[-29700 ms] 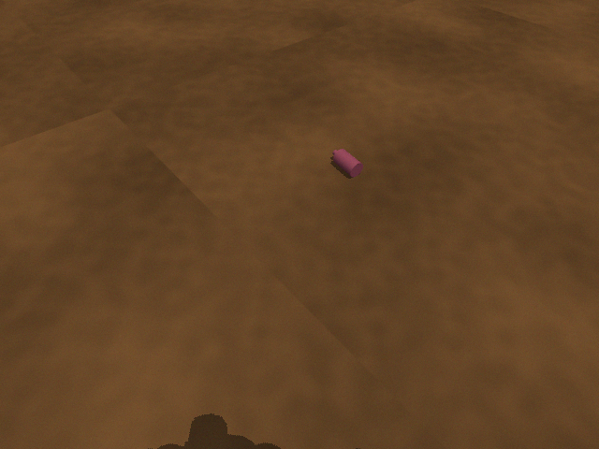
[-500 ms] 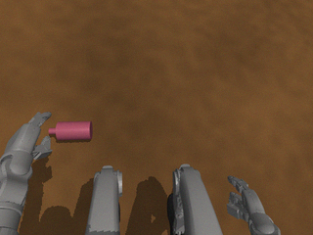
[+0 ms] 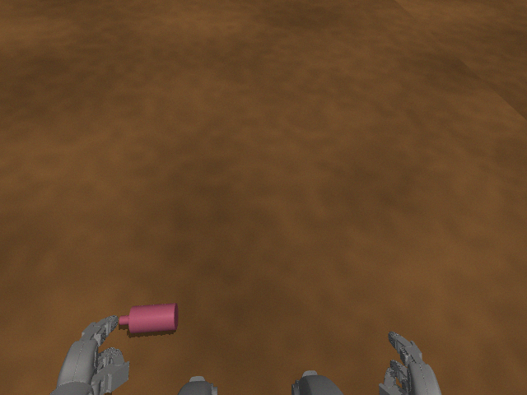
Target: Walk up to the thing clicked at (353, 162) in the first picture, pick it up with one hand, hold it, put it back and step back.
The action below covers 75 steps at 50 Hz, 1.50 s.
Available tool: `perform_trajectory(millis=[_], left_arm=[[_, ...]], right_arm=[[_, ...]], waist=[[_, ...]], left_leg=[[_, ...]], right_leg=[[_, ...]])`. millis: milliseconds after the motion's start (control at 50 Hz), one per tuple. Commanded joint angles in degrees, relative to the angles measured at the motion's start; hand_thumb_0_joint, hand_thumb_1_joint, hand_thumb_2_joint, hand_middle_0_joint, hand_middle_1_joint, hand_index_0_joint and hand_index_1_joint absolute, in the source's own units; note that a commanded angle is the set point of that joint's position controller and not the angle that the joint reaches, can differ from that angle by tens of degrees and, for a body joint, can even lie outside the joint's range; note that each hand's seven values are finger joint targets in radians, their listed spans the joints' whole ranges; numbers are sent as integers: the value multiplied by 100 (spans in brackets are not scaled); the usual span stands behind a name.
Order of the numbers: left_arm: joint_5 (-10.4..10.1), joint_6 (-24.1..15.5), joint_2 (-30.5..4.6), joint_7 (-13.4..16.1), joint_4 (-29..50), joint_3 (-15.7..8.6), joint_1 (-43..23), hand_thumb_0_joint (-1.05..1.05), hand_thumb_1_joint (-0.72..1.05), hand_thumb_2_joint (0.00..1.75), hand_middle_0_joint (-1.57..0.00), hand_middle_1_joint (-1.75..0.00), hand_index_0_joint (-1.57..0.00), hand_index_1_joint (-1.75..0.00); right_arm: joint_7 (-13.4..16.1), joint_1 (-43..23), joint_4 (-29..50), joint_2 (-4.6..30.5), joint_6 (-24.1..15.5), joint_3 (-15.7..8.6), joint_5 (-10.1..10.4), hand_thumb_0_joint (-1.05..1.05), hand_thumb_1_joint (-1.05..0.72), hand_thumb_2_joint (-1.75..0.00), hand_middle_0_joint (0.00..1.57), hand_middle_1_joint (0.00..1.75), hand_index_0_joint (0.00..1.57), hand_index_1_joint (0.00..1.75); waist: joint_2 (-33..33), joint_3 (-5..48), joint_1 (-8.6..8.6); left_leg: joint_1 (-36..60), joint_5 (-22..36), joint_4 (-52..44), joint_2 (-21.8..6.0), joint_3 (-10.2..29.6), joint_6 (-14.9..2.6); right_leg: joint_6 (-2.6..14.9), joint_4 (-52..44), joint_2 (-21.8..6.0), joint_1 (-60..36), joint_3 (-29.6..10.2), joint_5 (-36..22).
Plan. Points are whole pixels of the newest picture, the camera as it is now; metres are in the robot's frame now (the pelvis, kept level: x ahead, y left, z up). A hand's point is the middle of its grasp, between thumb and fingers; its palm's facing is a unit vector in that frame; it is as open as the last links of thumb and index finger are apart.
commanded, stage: home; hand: left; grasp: from above
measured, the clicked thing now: (148, 318) +0.47 +0.31 -0.64
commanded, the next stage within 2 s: none
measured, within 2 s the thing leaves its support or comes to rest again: neither
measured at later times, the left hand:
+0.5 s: hand (119, 385) +0.18 +0.18 -0.01, palm faces +0.07 -0.98 -0.20, open 7.3 cm
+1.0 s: hand (119, 378) +0.19 +0.18 -0.01, palm faces +0.06 -0.98 -0.20, open 7.3 cm
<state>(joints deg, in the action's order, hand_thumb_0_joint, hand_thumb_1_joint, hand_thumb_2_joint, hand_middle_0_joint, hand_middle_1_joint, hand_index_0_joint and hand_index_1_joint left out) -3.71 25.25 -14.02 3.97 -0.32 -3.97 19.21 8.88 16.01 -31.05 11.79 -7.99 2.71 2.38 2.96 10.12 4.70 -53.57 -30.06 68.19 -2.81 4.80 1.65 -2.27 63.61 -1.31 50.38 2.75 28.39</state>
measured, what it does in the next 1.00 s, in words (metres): stands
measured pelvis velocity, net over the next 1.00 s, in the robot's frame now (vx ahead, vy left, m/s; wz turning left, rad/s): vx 0.02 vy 0.00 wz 0.01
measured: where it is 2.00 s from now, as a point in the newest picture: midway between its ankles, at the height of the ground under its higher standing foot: outside the picture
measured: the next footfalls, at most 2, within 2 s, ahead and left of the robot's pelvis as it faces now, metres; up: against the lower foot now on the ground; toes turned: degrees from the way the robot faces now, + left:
none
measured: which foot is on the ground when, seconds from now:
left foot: down 0.00-1.00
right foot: down 0.00-1.00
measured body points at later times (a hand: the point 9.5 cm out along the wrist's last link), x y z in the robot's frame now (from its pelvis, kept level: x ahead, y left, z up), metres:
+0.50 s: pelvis +0.02 +0.00 +0.03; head +0.04 +0.00 +0.48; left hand +0.17 +0.23 +0.00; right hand +0.20 -0.24 -0.02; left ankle +0.03 +0.13 -0.65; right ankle +0.03 -0.15 -0.65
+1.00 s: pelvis +0.02 +0.00 +0.03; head +0.04 +0.00 +0.48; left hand +0.18 +0.23 +0.00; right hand +0.18 -0.25 -0.03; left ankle +0.03 +0.13 -0.65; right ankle +0.03 -0.15 -0.65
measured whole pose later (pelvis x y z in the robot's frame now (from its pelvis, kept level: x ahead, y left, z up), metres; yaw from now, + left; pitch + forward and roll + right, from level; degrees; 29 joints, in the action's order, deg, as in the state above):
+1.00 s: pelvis +0.02 +0.00 +0.03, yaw +1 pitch +10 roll -3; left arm -3.0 26.4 -12.5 1.3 7.4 -1.8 28.2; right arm 10.6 16.5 -32.0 12.2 -14.0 1.4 0.4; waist 2.8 9.1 2.4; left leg -39.4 -28.4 58.1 -2.6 3.9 1.5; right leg -2.3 53.9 -1.7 36.5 2.5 26.9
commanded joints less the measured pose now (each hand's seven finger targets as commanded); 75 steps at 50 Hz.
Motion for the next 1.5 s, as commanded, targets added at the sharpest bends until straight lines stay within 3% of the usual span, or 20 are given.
perform_trajectory(millis=[0,20,60,120,200,280,400,600,800,960,1060,1240,1360,1480], left_arm=[[-48,-99,-517,-10,1541,-295,301,0,90,90,-20,-30,-20,-30],[-64,-93,-542,-18,1761,-328,399,0,90,90,-20,-30,-20,-30],[-35,-54,-439,-49,1803,-202,687,0,90,90,-20,-30,-20,-30],[9,-44,-400,-119,1866,-202,950,0,90,90,-20,-30,-20,-30],[45,-44,-390,-219,1975,-151,897,0,90,90,-20,-30,-20,-30],[81,-102,-423,-288,1894,-156,707,0,90,90,-20,-30,-20,-30],[118,-165,-448,-287,1943,-152,701,0,90,90,-20,-30,-20,-30],[133,-106,-445,-259,1835,-135,732,0,90,90,-20,-30,-20,-30],[98,-125,-430,-243,1853,-159,822,0,90,90,-20,-30,-20,-30],[111,-142,-452,-256,1875,-142,761,0,90,90,-20,-30,-20,-30],[117,-103,-441,-271,1853,-112,696,0,90,90,-20,-30,-20,-30],[117,-68,-451,-265,1867,-135,715,0,90,90,-20,-30,-20,-30],[121,-100,-444,-252,1937,-113,776,0,90,90,-20,-30,-20,-30],[122,-104,-447,-254,1910,-111,773,0,90,90,-20,-30,-20,-30]], right_arm=[[179,-242,962,700,-473,-311,-41,0,-90,-90,20,30,20,30],[196,-246,997,697,-509,-320,-43,0,-90,-90,20,30,20,30],[232,-231,1028,665,-579,-307,-69,0,-90,-90,20,30,20,30],[260,-250,1052,672,-661,-354,-102,0,-90,-90,20,30,20,30],[264,-308,1035,719,-769,-383,-145,0,-90,-90,20,30,20,30],[266,-323,966,747,-874,-421,-185,0,-90,-90,20,30,20,30],[243,-371,896,770,-954,-424,-205,0,-90,-90,20,30,20,30],[218,-483,850,764,-960,-374,-207,0,-90,-90,20,30,20,30],[228,-391,862,774,-946,-419,-206,0,-90,-90,20,30,20,30],[225,-387,822,782,-948,-427,-215,0,-90,-90,20,30,20,30],[222,-422,852,777,-947,-415,-206,0,-90,-90,20,30,20,30],[227,-443,868,765,-955,-409,-194,0,-90,-90,20,30,20,30],[237,-399,871,758,-949,-416,-199,0,-90,-90,20,30,20,30],[243,-419,878,739,-947,-410,-197,0,-90,-90,20,30,20,30]], waist=[[208,804,-136],[253,795,-203],[41,629,-170],[-73,375,-189],[-134,123,-178],[-155,164,-113],[-24,456,-183],[13,196,-282],[-57,513,-250],[62,399,-256],[48,207,-253],[-55,223,-243],[-47,453,-258],[-23,297,-275]], left_leg=[[1437,1001,-1654,213,-76,-166],[1508,1022,-1707,235,-119,-170],[1548,1136,-1755,260,-158,-193],[1624,1116,-1877,280,-224,-223],[1679,942,-2005,286,-286,-218],[1784,1079,-1940,303,-319,-231],[2015,1568,-1895,292,-304,-195],[1902,1239,-2033,284,-296,-187],[2034,1674,-1913,261,-294,-187],[1993,1585,-1968,248,-282,-169],[1905,1179,-2078,233,-243,-173],[1823,1131,-2004,257,-299,-196],[1928,1439,-1946,249,-267,-188],[1822,1273,-1974,254,-275,-187]], right_leg=[[245,-1422,243,-1124,60,-950],[240,-1505,237,-1221,70,-966],[220,-1645,254,-1341,109,-1031],[207,-1817,258,-1432,145,-983],[180,-1928,247,-1378,198,-788],[146,-1912,216,-1398,172,-932],[160,-1767,212,-1612,199,-1383],[181,-1851,218,-1594,222,-1087],[173,-1756,226,-1710,209,-1483],[178,-1754,237,-1655,218,-1378],[183,-1830,237,-1524,228,-998],[171,-1856,210,-1576,202,-971],[177,-1761,220,-1649,211,-1232],[172,-1798,214,-1586,215,-1083]])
